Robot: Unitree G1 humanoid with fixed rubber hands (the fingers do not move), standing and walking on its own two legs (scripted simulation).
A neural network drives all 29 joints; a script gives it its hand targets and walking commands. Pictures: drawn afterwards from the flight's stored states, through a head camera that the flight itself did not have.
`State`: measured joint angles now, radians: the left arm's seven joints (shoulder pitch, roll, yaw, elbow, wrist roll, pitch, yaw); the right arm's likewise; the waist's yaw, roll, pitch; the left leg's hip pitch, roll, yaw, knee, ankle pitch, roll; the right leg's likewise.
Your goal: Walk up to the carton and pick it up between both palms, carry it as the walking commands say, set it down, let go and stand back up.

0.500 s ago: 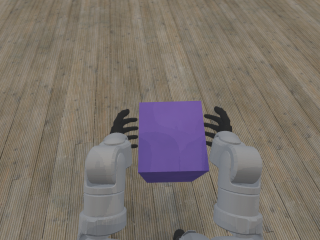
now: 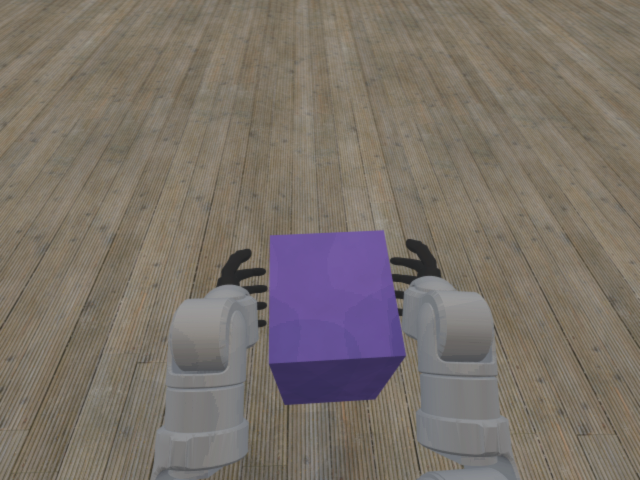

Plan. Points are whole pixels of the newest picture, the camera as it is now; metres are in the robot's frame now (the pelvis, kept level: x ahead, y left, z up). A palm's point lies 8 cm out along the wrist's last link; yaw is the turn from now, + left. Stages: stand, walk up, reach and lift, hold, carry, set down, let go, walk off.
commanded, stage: carry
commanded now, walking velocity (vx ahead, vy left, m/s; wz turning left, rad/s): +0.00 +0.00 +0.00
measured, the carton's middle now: (328, 327) +0.35 +0.00 -0.01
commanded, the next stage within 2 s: none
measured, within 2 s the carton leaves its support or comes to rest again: neither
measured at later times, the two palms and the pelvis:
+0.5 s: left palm (259, 214) +0.52 +0.11 +0.04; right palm (397, 208) +0.53 -0.12 +0.06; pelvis +0.22 +0.00 -0.03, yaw -3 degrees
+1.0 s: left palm (300, 118) +0.93 +0.06 -0.02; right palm (395, 122) +0.93 -0.18 -0.02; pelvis +0.62 -0.03 -0.08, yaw +3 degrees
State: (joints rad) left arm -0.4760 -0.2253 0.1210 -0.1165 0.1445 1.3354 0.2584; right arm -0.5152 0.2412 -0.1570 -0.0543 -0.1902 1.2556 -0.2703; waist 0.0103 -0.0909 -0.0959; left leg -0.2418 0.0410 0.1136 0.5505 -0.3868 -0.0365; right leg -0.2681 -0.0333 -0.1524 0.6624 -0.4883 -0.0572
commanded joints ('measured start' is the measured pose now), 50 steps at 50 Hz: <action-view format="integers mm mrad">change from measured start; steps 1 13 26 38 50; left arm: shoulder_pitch -627 -737 -588 -547 -414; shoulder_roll -977 -1072 -1006 -858 -857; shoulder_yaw -582 -558 -596 -506 -617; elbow -188 -165 -142 -116 -631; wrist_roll -495 -460 -487 -387 -471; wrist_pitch -48 -95 -206 -250 -317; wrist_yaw -316 -315 -336 -310 -258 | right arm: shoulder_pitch -346 -545 -361 -221 -375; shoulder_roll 1066 1111 1007 935 972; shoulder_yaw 612 573 587 460 809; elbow -20 54 -50 145 -498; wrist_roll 463 527 433 326 678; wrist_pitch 6 33 -139 -206 -169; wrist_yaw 328 376 300 307 347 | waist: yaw -21 36 19 -50 68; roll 190 -27 116 627 -259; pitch -468 -170 -432 -502 -524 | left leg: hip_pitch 337 -600 277 819 -483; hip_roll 58 -26 142 233 -289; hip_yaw -37 -20 -97 -540 -308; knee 101 508 397 168 1266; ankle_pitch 956 -205 1237 2057 -177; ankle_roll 84 47 120 418 10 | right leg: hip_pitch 40 594 106 -524 747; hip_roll -90 -221 59 179 -229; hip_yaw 96 357 128 86 901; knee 160 -83 -292 878 -4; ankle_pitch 1423 1737 399 17 1978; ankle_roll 161 -109 71 138 -359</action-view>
